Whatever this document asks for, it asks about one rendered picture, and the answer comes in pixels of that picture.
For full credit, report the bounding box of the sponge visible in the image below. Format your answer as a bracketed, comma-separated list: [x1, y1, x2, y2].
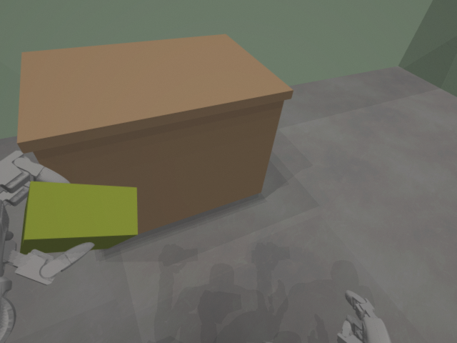
[20, 181, 138, 254]

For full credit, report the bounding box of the robot right hand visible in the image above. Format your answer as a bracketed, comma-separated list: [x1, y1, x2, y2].
[338, 290, 391, 343]

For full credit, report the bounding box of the robot left forearm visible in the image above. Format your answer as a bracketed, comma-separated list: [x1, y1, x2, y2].
[0, 277, 16, 343]

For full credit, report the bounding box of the table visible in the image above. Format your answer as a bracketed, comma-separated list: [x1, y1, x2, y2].
[17, 34, 293, 234]

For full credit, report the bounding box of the robot left hand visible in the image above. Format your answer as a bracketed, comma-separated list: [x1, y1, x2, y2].
[0, 151, 95, 285]

